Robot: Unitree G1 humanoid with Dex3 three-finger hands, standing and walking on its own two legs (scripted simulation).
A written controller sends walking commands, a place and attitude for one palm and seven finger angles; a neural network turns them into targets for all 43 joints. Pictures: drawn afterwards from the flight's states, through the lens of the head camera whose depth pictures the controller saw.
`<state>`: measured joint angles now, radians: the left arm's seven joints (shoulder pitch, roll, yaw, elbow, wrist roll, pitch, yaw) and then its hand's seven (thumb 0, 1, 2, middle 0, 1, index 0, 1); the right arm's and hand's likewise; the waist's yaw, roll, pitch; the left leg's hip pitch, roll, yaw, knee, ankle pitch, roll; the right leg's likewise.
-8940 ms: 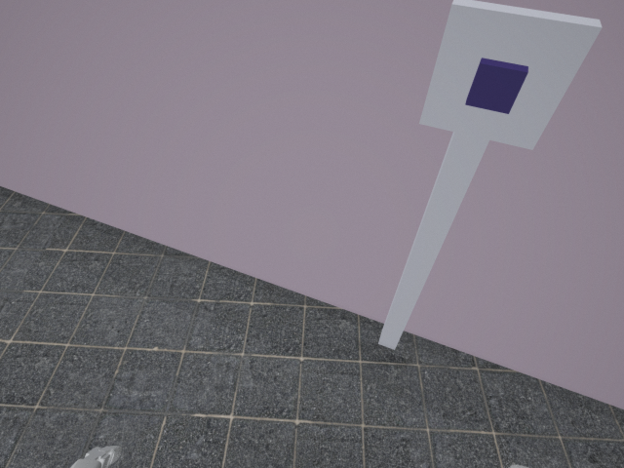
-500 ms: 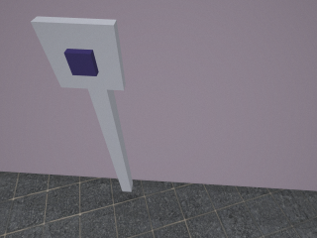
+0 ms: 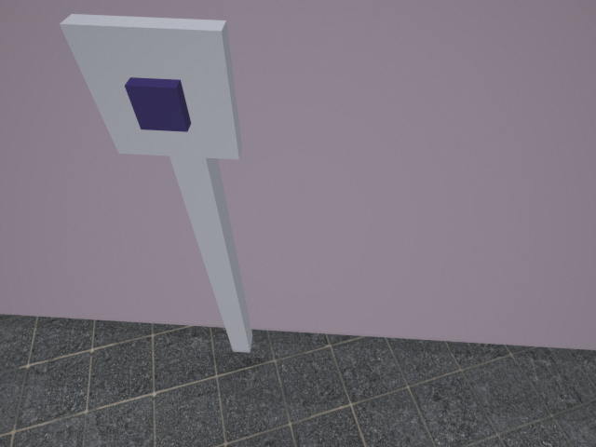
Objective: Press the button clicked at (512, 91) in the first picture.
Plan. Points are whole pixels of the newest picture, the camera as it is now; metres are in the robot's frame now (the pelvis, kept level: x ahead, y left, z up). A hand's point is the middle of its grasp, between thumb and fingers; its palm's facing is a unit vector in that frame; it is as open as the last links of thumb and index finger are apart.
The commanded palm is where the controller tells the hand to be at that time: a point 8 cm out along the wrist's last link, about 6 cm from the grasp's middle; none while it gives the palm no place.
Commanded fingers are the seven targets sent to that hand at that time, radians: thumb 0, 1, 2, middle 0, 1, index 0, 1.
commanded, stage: look again from close up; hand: left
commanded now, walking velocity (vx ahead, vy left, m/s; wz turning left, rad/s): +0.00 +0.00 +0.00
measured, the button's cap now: (160, 104) +0.48 +0.22 +0.21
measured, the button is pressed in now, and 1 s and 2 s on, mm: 0 0 0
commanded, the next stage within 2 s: raise the hand and make a fist in 0.40 s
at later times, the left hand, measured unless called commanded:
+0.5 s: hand out of the picture +0.02 +0.31 -0.15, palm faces +0.00 -0.95 -0.31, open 7.4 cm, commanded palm +0.06 +0.35 -0.06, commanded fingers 0.00 0.90 0.90 -0.23 -0.33 -0.23 -0.33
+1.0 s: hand out of the picture +0.09 +0.29 +0.00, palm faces +0.10 -0.99 -0.04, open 4.9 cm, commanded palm +0.08 +0.34 +0.02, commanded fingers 0.00 0.90 0.90 -0.92 -1.08 -0.92 -1.08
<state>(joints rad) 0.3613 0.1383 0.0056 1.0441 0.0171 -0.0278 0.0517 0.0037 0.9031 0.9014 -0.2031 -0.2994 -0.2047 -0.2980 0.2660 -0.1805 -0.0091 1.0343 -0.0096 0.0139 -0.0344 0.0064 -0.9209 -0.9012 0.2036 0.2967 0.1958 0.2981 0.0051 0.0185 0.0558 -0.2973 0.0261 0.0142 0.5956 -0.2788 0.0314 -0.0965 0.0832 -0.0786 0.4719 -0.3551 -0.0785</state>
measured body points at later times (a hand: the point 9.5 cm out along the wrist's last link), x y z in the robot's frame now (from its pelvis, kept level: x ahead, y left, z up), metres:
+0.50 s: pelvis -0.04 +0.07 +0.01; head -0.04 +0.08 +0.46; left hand +0.02 +0.36 -0.13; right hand +0.05 -0.21 -0.12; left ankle +0.03 +0.12 -0.73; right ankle -0.06 -0.06 -0.73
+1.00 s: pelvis -0.08 +0.06 -0.07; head -0.09 +0.09 +0.38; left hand +0.08 +0.34 +0.01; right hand +0.13 -0.15 -0.10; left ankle +0.02 +0.12 -0.73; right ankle -0.02 -0.04 -0.73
